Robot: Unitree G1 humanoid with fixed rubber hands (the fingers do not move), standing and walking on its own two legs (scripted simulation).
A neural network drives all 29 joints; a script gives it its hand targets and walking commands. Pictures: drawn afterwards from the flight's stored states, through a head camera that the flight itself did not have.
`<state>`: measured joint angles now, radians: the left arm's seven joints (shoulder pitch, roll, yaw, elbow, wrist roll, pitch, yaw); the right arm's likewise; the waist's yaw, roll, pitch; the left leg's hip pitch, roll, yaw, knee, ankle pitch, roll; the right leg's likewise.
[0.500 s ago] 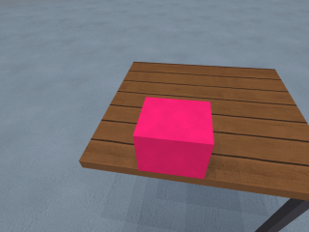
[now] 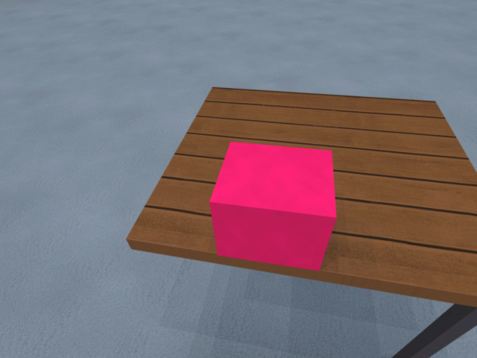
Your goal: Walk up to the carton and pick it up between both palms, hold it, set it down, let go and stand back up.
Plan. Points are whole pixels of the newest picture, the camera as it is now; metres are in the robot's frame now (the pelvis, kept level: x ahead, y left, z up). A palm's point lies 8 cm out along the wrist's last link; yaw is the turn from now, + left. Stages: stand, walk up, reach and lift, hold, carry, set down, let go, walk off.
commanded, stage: stand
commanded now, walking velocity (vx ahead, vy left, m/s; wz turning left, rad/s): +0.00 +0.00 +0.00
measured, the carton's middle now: (273, 204) +0.45 -0.04 +0.01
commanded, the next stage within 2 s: none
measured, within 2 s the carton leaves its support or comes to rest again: neither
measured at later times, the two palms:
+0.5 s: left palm out of the picture +0.10 +0.26 -0.11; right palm out of the picture +0.11 -0.25 -0.11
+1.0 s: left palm out of the picture +0.11 +0.25 -0.11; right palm out of the picture +0.09 -0.26 -0.12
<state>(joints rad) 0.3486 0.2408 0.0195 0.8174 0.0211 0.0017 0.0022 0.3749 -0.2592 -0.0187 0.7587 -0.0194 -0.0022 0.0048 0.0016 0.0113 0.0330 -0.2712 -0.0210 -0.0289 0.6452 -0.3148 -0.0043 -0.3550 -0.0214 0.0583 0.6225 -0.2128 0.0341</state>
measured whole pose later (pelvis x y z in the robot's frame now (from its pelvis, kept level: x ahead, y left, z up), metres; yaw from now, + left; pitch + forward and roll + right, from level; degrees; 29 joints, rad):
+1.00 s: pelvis +0.05 +0.00 +0.01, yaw +0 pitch -3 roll +0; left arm 0.25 0.23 0.00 0.90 0.00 0.00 0.02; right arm 0.30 -0.25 0.00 0.87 0.00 0.00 -0.02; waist -0.01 0.02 0.06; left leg -0.15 0.00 -0.04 0.54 -0.33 -0.01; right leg -0.24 -0.01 0.05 0.54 -0.24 0.03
